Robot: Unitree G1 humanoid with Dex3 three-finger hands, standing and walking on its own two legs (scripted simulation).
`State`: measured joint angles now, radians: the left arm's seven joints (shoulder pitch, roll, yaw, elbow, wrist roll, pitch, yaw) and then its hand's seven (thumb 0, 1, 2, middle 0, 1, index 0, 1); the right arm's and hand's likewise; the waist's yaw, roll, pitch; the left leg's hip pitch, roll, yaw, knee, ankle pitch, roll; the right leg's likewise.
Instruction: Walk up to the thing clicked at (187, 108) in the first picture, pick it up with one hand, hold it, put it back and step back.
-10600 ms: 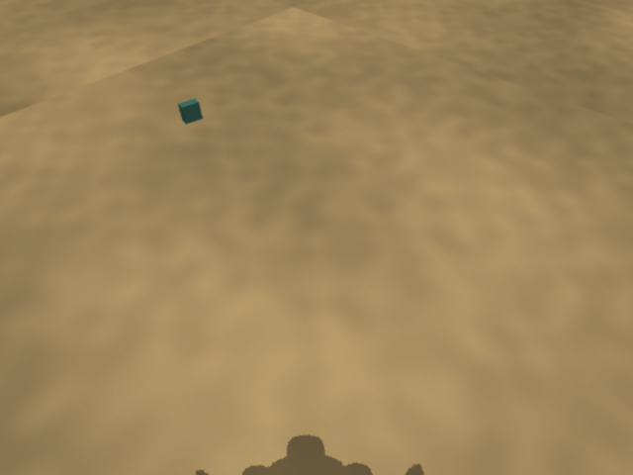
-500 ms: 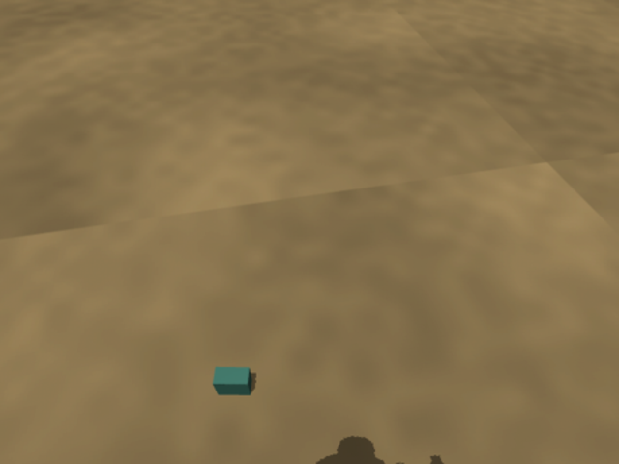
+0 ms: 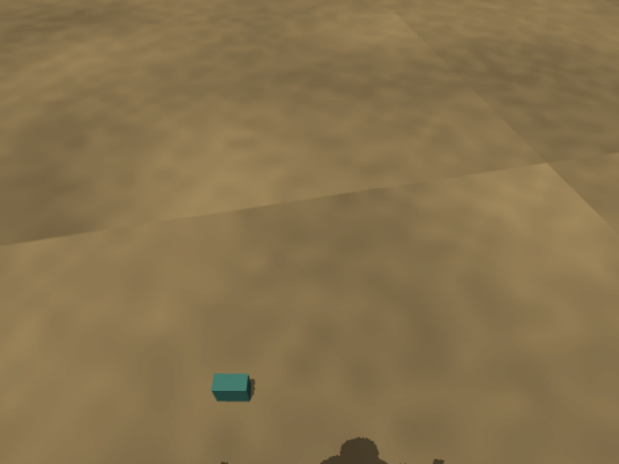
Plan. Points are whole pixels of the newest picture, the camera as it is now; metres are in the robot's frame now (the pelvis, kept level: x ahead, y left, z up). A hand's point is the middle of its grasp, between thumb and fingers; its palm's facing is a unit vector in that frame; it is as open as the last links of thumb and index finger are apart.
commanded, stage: stand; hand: left
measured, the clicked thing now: (232, 387) +0.46 +0.23 -0.73
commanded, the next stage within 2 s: none
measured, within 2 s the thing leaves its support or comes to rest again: neither
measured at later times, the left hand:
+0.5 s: hand out of the picture +0.08 +0.25 -0.16, palm faces -0.02 -0.94 -0.34, open 7.4 cm
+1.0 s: hand out of the picture +0.08 +0.25 -0.16, palm faces -0.02 -0.94 -0.34, open 7.4 cm
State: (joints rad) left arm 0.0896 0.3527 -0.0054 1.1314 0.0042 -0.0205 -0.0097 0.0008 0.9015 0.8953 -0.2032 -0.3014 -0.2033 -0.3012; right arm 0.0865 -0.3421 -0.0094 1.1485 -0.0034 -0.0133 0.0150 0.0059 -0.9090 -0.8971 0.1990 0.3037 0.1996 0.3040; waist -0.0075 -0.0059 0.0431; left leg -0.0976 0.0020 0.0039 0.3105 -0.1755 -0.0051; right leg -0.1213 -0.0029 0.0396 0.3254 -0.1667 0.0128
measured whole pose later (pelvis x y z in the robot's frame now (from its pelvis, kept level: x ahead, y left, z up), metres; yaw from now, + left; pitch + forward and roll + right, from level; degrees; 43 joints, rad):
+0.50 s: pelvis +0.00 -0.01 +0.00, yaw +0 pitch -2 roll +0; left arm 0.11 0.36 -0.01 1.13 0.00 -0.01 -0.01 0.00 0.90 0.90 -0.20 -0.30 -0.20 -0.30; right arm 0.10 -0.35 -0.01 1.15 0.00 -0.01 0.01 0.01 -0.91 -0.90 0.20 0.30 0.20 0.30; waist 0.00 -0.01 0.04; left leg -0.09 0.01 -0.01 0.30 -0.17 -0.01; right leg -0.11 0.00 0.03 0.32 -0.16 0.00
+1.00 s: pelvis +0.01 -0.01 +0.00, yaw +0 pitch -2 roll +0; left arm 0.11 0.36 -0.01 1.13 0.00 -0.01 -0.01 0.00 0.90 0.90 -0.20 -0.30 -0.20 -0.30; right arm 0.11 -0.35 0.00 1.14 0.00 -0.01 0.01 0.01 -0.91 -0.90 0.20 0.30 0.20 0.30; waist 0.00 0.00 0.05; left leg -0.09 0.01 -0.01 0.30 -0.18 -0.02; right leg -0.11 0.01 0.03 0.33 -0.18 0.00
